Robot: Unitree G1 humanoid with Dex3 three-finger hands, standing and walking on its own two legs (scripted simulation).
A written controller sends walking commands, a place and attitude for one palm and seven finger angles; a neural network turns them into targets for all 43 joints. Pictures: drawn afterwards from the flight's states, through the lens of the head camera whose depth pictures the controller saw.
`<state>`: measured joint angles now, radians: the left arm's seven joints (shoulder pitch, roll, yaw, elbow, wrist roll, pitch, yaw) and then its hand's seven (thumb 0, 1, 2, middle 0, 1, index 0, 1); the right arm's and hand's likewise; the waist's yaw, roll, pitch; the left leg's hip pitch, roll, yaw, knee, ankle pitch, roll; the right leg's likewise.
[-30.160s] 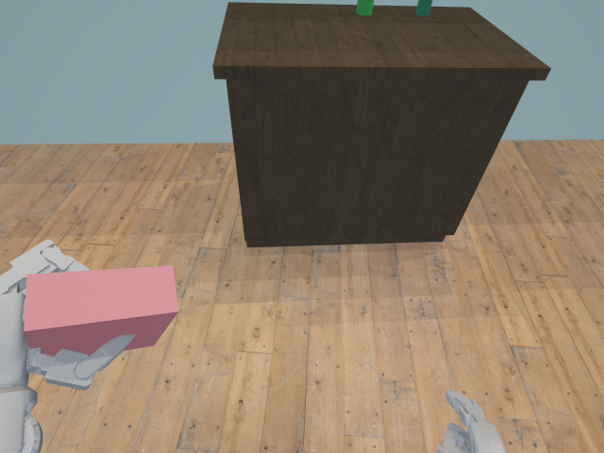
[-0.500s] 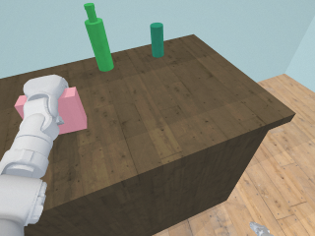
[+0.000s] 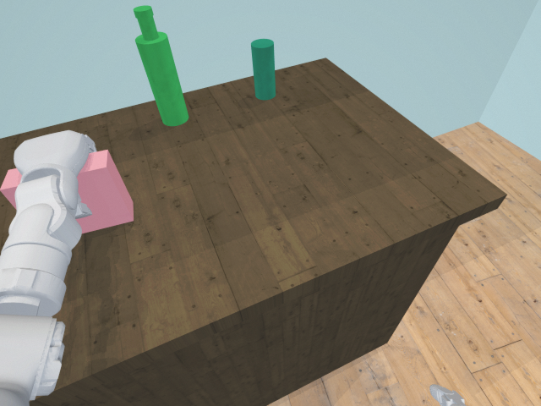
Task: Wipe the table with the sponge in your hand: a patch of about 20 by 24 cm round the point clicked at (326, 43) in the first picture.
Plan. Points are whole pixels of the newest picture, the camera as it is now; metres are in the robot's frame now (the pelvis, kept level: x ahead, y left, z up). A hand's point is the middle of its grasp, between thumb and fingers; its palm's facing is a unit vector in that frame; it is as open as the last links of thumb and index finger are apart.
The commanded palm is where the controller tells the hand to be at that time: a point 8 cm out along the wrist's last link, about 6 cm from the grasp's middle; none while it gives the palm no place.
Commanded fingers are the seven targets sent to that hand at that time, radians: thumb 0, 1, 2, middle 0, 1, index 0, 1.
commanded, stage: slide back across to the first lane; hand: left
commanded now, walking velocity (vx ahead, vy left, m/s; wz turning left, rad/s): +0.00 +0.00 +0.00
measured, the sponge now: (80, 205) +0.39 +0.33 +0.10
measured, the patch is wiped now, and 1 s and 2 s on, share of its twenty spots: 1.00 1.00 1.00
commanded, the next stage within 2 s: wipe back along the first lane in 0.34 s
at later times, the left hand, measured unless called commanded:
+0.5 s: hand (26, 197) +0.37 +0.38 +0.14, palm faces -0.09 -0.01 -1.00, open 8.9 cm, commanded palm +0.34 +0.36 +0.20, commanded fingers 0.00 0.10 1.30 -1.20 -1.60 -1.20 -1.60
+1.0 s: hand (32, 219) +0.33 +0.35 +0.14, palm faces -0.01 -0.02 -1.00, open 8.9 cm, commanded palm +0.29 +0.34 +0.18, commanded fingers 0.00 0.10 1.30 -1.20 -1.60 -1.20 -1.60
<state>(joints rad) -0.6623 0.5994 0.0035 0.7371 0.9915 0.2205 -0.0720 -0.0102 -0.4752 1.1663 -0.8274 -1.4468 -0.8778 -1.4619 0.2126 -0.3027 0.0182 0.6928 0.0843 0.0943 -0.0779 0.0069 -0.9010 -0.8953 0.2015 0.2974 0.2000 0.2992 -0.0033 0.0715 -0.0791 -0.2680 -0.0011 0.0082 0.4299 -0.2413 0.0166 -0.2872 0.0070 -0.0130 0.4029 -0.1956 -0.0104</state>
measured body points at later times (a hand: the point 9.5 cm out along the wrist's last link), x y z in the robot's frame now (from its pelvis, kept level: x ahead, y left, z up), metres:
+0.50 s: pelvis +0.01 +0.02 +0.00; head +0.04 +0.00 +0.45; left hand +0.37 +0.37 +0.20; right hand +0.20 -0.22 -0.11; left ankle -0.02 +0.11 -0.74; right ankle +0.00 -0.12 -0.74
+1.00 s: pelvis +0.01 +0.01 +0.00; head +0.01 -0.02 +0.45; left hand +0.32 +0.35 +0.20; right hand +0.22 -0.21 -0.10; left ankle -0.02 +0.11 -0.74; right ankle +0.00 -0.12 -0.74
